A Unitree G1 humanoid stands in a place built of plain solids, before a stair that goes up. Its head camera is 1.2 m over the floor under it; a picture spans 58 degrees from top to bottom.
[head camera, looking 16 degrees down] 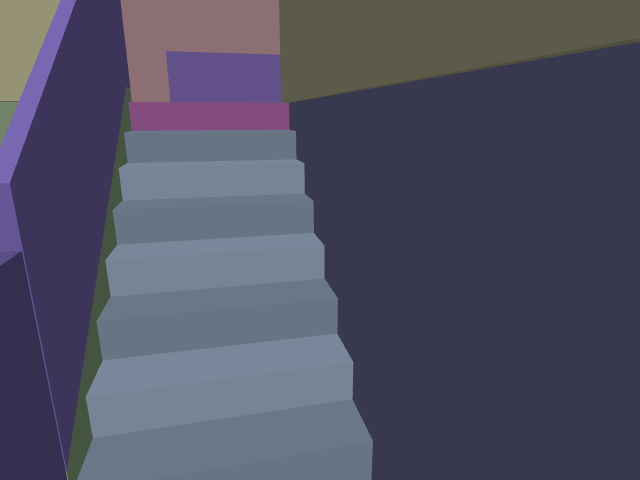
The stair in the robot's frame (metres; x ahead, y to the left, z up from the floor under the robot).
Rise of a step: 0.16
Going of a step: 0.23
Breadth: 0.92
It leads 13 degrees to the left of straight ahead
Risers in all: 8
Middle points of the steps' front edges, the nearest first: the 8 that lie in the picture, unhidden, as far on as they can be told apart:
1.09 0.27 0.16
1.32 0.32 0.32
1.54 0.37 0.48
1.76 0.42 0.64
1.98 0.47 0.80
2.21 0.53 0.96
2.43 0.58 1.12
2.65 0.63 1.28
